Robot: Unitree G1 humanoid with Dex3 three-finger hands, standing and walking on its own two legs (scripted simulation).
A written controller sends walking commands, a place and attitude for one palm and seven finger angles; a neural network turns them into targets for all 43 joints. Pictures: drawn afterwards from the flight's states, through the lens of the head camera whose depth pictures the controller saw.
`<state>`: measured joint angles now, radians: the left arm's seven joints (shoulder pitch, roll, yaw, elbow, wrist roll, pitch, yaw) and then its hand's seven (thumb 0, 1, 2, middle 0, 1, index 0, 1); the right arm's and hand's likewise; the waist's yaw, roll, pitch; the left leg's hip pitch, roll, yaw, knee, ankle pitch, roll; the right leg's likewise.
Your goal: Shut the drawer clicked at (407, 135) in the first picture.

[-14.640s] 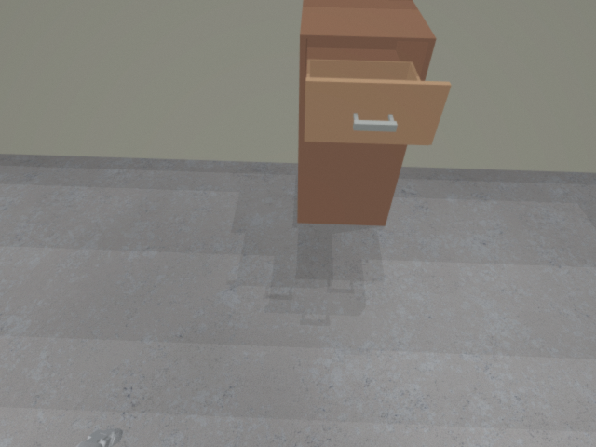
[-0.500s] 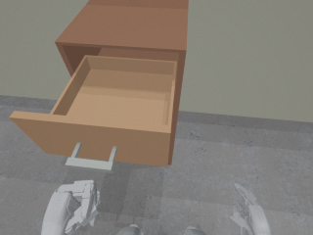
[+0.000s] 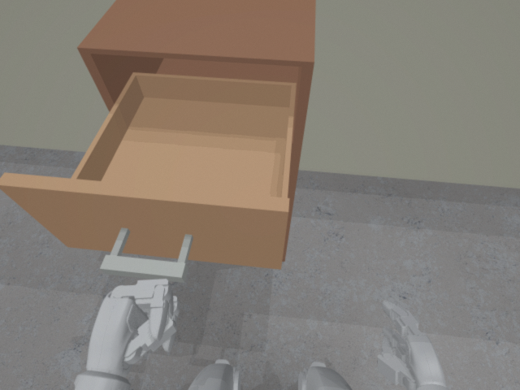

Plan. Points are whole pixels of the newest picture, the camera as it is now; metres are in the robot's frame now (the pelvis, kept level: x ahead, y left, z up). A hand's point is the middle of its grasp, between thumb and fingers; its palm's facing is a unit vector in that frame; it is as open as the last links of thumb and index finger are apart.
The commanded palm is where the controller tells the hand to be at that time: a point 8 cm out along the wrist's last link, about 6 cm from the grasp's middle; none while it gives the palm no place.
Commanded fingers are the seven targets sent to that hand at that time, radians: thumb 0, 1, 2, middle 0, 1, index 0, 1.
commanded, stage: bring the fist close to the handle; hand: left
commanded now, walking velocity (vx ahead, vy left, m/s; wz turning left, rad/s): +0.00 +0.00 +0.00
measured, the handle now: (150, 254) +0.30 +0.17 +0.06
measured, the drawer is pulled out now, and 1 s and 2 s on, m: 0.29 0.25 0.13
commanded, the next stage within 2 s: push the drawer shut in 0.20 s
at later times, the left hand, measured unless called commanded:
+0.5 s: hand (181, 323) +0.21 +0.11 +0.05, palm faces -0.11 -0.99 -0.03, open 3.2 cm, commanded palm +0.20 +0.18 +0.06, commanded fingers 0.00 0.90 0.90 -1.40 -1.60 -1.40 -1.60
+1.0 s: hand (185, 281) +0.26 +0.12 +0.05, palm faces -0.12 -0.99 -0.05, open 3.2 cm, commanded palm +0.26 +0.18 +0.06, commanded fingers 0.00 0.90 0.90 -1.40 -1.60 -1.40 -1.60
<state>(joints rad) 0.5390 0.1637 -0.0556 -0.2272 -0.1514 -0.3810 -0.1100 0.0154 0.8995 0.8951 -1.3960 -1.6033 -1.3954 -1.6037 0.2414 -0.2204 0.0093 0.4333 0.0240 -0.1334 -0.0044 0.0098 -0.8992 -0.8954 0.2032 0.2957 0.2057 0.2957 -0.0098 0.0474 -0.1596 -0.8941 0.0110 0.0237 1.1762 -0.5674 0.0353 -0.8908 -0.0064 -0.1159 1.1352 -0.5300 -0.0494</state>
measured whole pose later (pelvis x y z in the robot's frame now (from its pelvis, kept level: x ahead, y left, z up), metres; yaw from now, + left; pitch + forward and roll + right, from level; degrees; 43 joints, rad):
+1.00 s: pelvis -0.01 +0.00 +0.00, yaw +1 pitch +16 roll -2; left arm 0.17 0.20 -0.06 0.05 -0.15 -0.33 -0.08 0.04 0.79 0.93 -1.40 -1.60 -1.40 -1.60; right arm 0.23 -0.25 0.04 0.50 0.02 -0.13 -0.02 0.01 -0.90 -0.90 0.20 0.30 0.21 0.30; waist -0.03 0.05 -0.13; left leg -0.90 0.00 0.01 1.15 -0.53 0.04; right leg -0.89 -0.01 -0.13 1.10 -0.50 -0.05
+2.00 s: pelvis -0.01 +0.01 +0.01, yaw +0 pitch +17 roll -1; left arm -0.38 0.18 0.06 0.62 -0.12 -0.42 -0.04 0.06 0.77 0.89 -1.40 -1.60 -1.40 -1.60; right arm 0.27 -0.26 0.02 0.61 0.01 -0.05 0.01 0.01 -0.90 -0.90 0.20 0.30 0.21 0.30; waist -0.07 0.03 -0.11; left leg -0.89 0.00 0.04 1.09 -0.50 0.05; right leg -0.90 -0.01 -0.09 1.06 -0.46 -0.04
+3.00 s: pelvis -0.02 +0.01 +0.00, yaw -2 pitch +24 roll -2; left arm -0.94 0.35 0.29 1.20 -0.03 -0.49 -0.04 0.09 0.78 0.89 -1.40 -1.60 -1.40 -1.60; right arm 0.37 -0.26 0.03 0.65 -0.04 0.00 0.04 0.00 -0.90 -0.89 0.20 0.30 0.21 0.30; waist -0.20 0.05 -0.11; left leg -1.07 0.02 0.04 1.15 -0.50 0.05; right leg -1.07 0.01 -0.09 1.09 -0.45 -0.04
